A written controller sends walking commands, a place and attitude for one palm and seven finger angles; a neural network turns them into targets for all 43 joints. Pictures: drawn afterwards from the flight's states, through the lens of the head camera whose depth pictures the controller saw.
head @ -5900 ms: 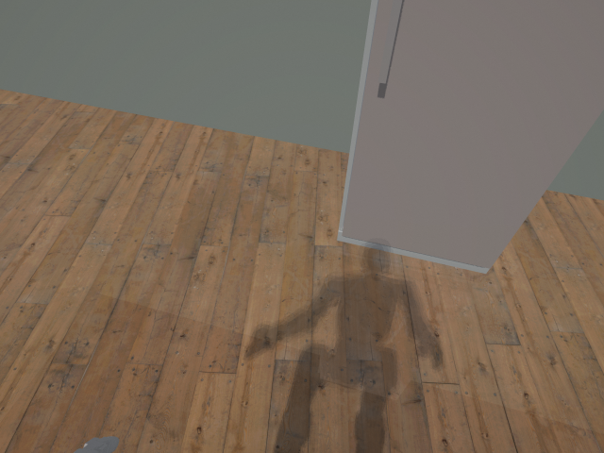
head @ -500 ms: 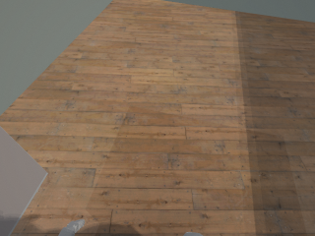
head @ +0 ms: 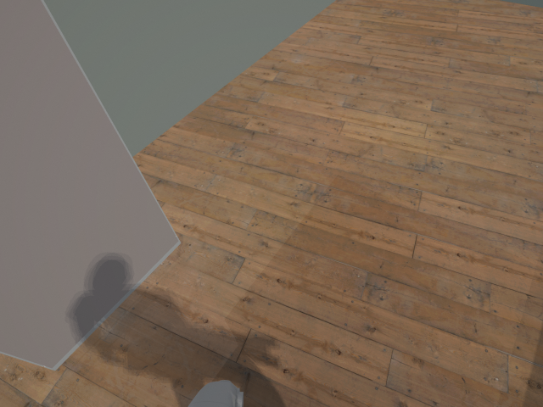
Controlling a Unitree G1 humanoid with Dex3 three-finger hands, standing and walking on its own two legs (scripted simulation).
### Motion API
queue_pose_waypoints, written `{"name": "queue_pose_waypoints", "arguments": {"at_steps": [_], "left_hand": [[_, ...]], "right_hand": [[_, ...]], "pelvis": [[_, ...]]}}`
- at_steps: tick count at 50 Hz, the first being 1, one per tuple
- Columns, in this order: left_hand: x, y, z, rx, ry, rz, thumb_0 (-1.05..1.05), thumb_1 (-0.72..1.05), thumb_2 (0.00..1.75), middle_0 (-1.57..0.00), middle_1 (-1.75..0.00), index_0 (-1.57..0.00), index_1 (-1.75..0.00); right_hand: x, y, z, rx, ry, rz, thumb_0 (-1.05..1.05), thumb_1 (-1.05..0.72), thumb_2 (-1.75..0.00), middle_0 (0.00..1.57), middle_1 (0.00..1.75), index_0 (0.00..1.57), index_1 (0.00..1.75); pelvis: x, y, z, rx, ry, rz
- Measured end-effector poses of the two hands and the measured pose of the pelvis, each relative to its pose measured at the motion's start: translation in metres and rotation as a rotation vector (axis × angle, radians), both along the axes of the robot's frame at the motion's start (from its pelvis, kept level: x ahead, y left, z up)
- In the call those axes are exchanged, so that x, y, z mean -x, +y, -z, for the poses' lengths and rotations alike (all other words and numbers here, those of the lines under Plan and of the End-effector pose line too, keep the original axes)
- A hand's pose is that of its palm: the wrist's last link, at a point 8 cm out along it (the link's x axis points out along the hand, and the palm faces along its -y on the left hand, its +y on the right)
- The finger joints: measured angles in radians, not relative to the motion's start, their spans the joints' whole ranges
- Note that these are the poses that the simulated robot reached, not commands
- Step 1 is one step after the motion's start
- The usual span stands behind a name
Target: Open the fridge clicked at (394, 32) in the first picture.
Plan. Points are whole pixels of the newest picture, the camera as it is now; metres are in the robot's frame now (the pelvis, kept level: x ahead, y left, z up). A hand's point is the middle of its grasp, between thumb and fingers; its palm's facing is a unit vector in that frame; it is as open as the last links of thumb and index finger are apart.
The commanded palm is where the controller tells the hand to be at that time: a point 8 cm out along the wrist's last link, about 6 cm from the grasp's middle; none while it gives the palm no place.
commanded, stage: turn to face it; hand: left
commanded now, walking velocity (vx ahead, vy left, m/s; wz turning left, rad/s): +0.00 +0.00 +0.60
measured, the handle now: out of the picture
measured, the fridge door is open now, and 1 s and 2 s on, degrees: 0 0 0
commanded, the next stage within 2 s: take the last steps up to it in 1.50 s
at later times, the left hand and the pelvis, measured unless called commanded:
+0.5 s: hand out of the picture +0.05 +0.28 -0.16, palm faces +0.32 -0.91 -0.25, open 7.4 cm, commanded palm none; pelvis +0.01 +0.04 +0.00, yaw +17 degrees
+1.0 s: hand out of the picture -0.06 +0.23 -0.17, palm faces +0.58 -0.77 -0.26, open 7.4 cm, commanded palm none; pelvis +0.00 +0.02 -0.01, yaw +37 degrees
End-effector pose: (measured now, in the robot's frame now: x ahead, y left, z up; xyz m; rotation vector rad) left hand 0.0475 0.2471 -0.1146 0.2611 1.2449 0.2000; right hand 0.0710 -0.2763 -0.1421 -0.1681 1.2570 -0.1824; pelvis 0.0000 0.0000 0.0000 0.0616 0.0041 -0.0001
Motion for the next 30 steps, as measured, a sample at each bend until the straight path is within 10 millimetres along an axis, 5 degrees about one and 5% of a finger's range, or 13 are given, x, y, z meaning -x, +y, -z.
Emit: {"name": "queue_pose_waypoints", "arguments": {"at_steps": [8,12,21,30], "left_hand": [[0.081,0.034,0.027,0.035,0.137,-0.187,0.01,0.9,0.9,-0.2,-0.3,-0.2,-0.3],[0.098,0.057,0.044,0.046,0.166,-0.259,0.01,0.91,0.9,-0.2,-0.3,-0.2,-0.3],[0.051,0.074,0.026,0.048,-0.027,-0.3,0.01,0.91,0.9,-0.2,-0.3,-0.19,-0.3],[-0.006,0.057,0.006,0.003,-0.196,-0.299,0.01,0.91,0.9,-0.2,-0.3,-0.19,-0.3]], "right_hand": [[-0.099,0.056,-0.012,0.023,-0.132,-0.224,0.0,-0.91,-0.9,0.2,0.3,0.2,0.3],[-0.127,0.088,-0.02,0.039,-0.21,-0.308,0.0,-0.91,-0.9,0.2,0.3,0.2,0.3],[-0.114,0.112,-0.027,0.024,-0.149,-0.359,0.0,-0.9,-0.9,0.21,0.3,0.21,0.3],[-0.086,0.084,-0.001,-0.013,-0.029,-0.347,0.0,-0.9,-0.9,0.21,0.3,0.21,0.3]], "pelvis": [[-0.004,0.026,0.013,0.03,0.012,-0.107],[-0.004,0.04,0.02,0.043,0.003,-0.153],[-0.008,0.046,0.005,0.075,-0.014,-0.255],[-0.017,0.023,0.01,0.062,-0.008,-0.362]]}}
